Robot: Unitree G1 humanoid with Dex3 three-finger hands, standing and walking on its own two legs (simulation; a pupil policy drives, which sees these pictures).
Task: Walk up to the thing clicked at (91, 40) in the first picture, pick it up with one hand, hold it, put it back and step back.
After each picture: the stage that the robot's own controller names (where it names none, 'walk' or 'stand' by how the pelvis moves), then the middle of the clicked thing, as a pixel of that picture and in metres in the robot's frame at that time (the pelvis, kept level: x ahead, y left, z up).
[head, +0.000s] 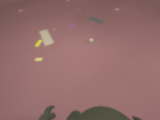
stand; (91, 41) +1.63 +0.03 -0.72
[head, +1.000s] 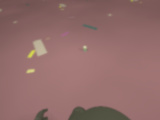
walk; (84, 48) +1.48 +0.26 -0.71
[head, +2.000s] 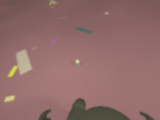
walk; (77, 63) +0.94 +0.34 -0.72
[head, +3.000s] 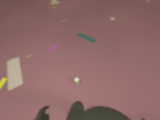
walk; (76, 81) +0.58 +0.25 -0.71
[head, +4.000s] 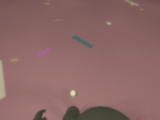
stand; (72, 94) +0.37 +0.17 -0.71
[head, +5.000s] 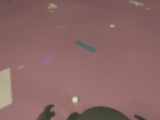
stand; (75, 100) +0.32 +0.20 -0.72
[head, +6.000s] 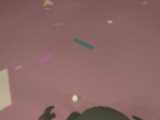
stand; (75, 99) +0.31 +0.20 -0.72
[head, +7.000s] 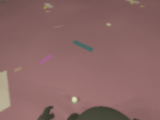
stand; (74, 100) +0.32 +0.21 -0.73
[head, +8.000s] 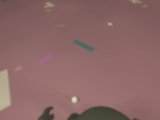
stand; (74, 100) +0.31 +0.20 -0.73
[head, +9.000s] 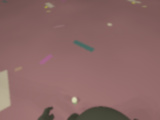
stand; (74, 100) +0.31 +0.20 -0.73
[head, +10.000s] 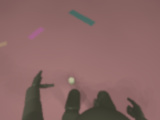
go down; (71, 81) +0.36 +0.19 -0.58
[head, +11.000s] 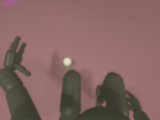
go down; (67, 63) +0.42 +0.20 -0.32
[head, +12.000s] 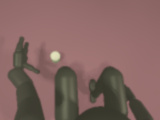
close in; (55, 57) +0.41 +0.22 -0.26
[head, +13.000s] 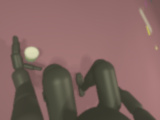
close; (31, 55) +0.41 +0.25 -0.23
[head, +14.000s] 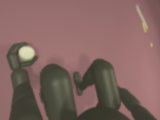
lift; (26, 55) +0.40 +0.25 -0.23
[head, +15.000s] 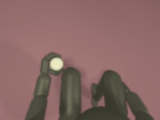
lift; (56, 65) +0.32 +0.25 -0.09
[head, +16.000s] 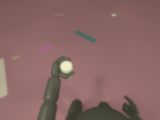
lift; (67, 70) +0.32 +0.17 +0.05
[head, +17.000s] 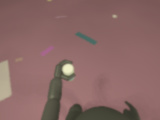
hold; (69, 72) +0.32 +0.17 +0.02
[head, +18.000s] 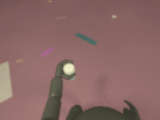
hold; (70, 72) +0.32 +0.16 +0.01
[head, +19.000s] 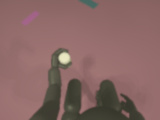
crouch; (65, 60) +0.40 +0.18 -0.07
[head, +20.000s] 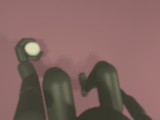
lower; (34, 51) +0.42 +0.24 -0.22
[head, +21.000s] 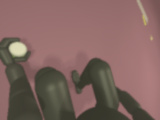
lower; (18, 51) +0.42 +0.26 -0.23
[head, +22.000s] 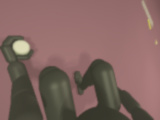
lower; (22, 49) +0.42 +0.27 -0.23
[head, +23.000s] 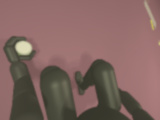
lower; (24, 50) +0.42 +0.27 -0.22
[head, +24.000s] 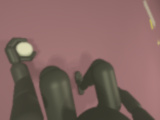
loosen; (25, 51) +0.41 +0.26 -0.23
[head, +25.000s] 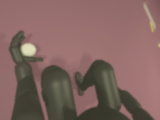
withdraw; (28, 52) +0.42 +0.26 -0.24
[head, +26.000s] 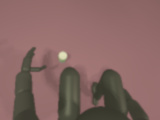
walk; (62, 57) +0.43 +0.22 -0.29
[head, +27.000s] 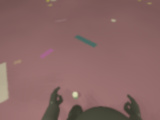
stand; (75, 95) +0.36 +0.17 -0.65
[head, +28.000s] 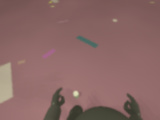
stand; (76, 94) +0.37 +0.18 -0.66
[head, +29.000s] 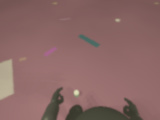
stand; (76, 93) +0.37 +0.17 -0.67
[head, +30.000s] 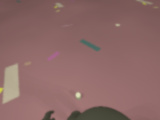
walk; (78, 96) +0.38 +0.18 -0.72
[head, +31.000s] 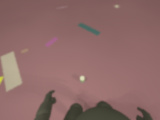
walk; (82, 79) +0.49 +0.10 -0.70
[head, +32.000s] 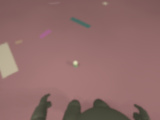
walk; (75, 64) +0.74 +0.21 -0.71
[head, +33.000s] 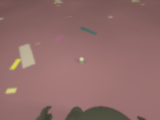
stand; (81, 60) +1.04 +0.21 -0.70
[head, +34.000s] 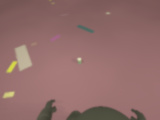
stand; (79, 60) +0.99 +0.22 -0.72
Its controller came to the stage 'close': yes
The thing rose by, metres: 0.72
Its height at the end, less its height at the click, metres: +0.00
